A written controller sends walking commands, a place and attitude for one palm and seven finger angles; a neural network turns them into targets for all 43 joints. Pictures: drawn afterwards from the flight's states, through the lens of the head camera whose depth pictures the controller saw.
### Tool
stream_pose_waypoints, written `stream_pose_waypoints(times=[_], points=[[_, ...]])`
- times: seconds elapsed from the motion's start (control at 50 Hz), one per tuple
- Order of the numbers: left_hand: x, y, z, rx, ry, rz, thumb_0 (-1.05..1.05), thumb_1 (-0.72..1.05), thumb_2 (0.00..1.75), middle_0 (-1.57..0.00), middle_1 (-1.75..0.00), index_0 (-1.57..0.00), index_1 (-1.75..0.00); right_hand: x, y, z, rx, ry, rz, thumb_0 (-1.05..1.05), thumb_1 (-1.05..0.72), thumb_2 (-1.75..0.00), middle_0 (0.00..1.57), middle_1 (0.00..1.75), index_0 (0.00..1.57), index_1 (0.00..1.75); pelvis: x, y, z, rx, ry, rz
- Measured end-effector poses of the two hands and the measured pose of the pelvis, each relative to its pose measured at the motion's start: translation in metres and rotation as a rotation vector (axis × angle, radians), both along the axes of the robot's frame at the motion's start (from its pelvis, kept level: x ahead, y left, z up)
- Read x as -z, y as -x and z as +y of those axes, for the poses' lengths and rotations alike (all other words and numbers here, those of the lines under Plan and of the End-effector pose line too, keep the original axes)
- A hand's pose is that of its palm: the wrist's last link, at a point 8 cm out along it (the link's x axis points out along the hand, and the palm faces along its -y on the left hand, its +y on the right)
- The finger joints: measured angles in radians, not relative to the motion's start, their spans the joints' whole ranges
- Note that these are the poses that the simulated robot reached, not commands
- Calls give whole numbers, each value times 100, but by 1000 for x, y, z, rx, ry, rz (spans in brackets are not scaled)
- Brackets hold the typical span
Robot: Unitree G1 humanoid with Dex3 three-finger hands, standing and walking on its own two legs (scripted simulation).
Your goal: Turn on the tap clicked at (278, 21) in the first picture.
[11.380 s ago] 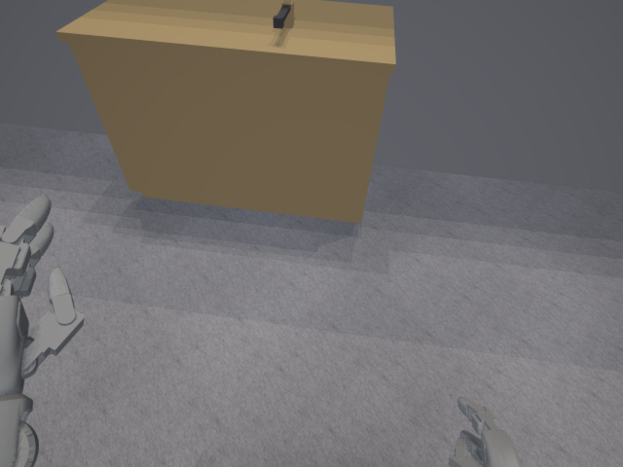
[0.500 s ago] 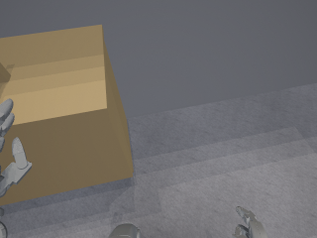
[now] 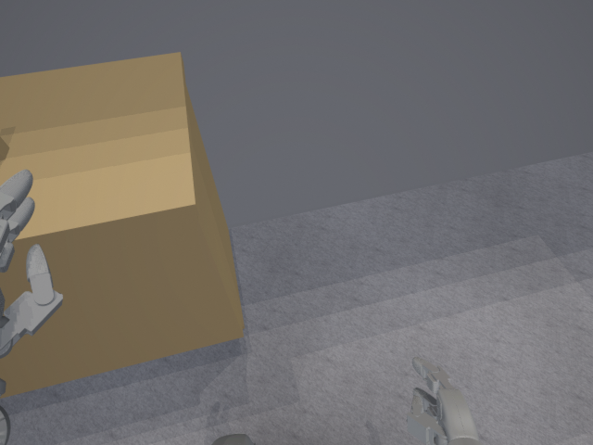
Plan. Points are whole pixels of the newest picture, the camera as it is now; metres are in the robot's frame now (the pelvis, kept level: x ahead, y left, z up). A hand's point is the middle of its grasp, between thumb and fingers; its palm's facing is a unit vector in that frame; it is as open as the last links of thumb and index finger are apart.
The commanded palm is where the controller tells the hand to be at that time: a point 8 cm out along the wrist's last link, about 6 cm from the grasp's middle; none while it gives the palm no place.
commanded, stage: come to a stop and stand still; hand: left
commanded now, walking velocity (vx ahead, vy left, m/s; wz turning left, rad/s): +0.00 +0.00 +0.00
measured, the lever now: out of the picture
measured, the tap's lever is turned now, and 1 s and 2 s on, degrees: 0 0 0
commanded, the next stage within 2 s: look again from close up in 0.96 s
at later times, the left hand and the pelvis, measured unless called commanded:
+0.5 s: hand (30, 363) +0.16 +0.23 +0.17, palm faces +0.44 -0.81 -0.39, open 7.4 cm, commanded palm +0.11 +0.27 +0.19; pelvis -0.05 -0.01 +0.00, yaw +1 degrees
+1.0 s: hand (20, 362) +0.16 +0.25 +0.16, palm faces +0.41 -0.82 -0.40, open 7.4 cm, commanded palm +0.11 +0.29 +0.19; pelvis -0.05 +0.01 +0.01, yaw +1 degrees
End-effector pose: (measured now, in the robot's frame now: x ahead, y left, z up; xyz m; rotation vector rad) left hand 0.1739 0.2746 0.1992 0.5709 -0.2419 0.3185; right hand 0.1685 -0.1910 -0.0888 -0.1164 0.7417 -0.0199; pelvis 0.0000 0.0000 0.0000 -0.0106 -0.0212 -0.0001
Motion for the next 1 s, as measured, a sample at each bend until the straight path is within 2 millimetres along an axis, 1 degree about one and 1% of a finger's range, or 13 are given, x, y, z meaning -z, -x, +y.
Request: stream_pose_waypoints(times=[0.08,0.16,0.22,0.28,0.34,0.4,0.5,0.6,0.68,0.8,0.88,1.0], points=[[6,9,-8,-32,61,12,2,89,90,-21,-30,-21,-30,5,23,-28,34,50,65,1,-90,-90,21,30,21,30,-4,6,-7,2,-29,5],[7,18,-12,-34,81,-5,2,89,90,-21,-30,-21,-30,0,42,-53,71,119,98,2,-90,-90,21,30,21,30,-7,13,-12,-17,-35,11],[7,26,-11,-32,80,-31,2,89,90,-21,-30,-21,-30,-7,50,-65,81,168,99,2,-90,-90,20,30,20,30,-7,19,-13,-27,-26,17],[7,37,-6,-30,78,-65,2,89,90,-21,-30,-21,-30,-11,54,-70,83,206,79,2,-90,-90,20,30,20,30,-4,26,-10,-34,-1,16],[7,46,-1,-38,83,-77,2,89,90,-21,-30,-21,-30,-18,57,-67,87,207,65,2,-90,-90,20,30,20,30,-6,32,-10,-18,-12,2],[9,53,1,-56,77,-71,2,89,90,-21,-30,-21,-30,-20,56,-58,70,184,27,2,-90,-90,20,30,20,30,-6,38,-11,-18,-16,0],[11,60,-5,-64,88,-67,2,89,90,-21,-30,-21,-30,-15,55,-42,27,122,-10,1,-90,-90,20,30,20,30,-4,47,-14,-14,-17,-5],[14,63,-9,-53,108,-51,2,89,90,-21,-30,-21,-30,-9,63,-32,8,94,13,1,-90,-90,21,30,21,30,-4,54,-13,-15,-10,4],[15,65,-5,-39,112,-47,2,89,90,-21,-30,-21,-30,-8,75,-29,12,109,46,1,-90,-90,21,30,21,30,-5,58,-8,-15,-9,-4],[14,66,8,-51,90,-30,2,89,90,-21,-30,-21,-30,-10,88,-29,37,132,78,1,-90,-90,21,30,21,30,-8,57,0,-13,-6,1],[17,62,14,-64,83,-25,2,89,90,-21,-30,-21,-30,-7,88,-30,44,135,80,2,-90,-90,21,30,21,30,-7,55,2,-13,-15,-3],[20,56,13,-53,102,-24,2,89,90,-21,-30,-21,-30,-6,79,-30,49,135,67,2,-90,-90,21,30,21,30,-5,49,6,-12,-6,7]])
